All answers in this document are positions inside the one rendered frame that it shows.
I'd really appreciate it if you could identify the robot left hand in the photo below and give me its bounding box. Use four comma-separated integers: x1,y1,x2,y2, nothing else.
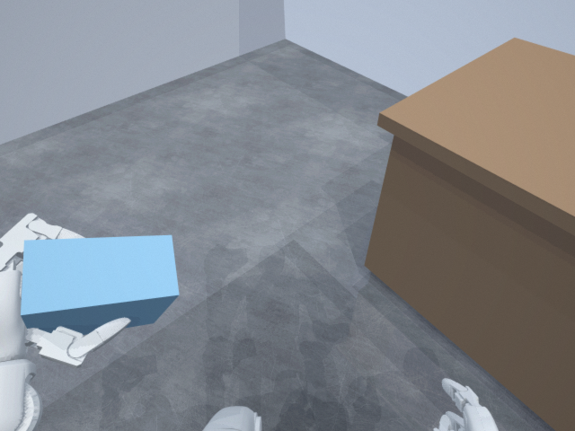
0,213,131,369

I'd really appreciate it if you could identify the sponge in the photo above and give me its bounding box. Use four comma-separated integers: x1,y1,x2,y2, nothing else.
21,235,179,335

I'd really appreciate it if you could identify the robot left thigh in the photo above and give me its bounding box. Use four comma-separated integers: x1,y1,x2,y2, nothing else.
202,406,261,431

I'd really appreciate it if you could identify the table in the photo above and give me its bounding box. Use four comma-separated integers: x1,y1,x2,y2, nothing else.
364,38,575,431

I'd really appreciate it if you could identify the left robot forearm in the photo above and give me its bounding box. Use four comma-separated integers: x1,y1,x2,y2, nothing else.
0,359,43,431

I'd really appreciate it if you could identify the robot right hand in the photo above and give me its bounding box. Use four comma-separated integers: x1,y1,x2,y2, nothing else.
433,378,499,431

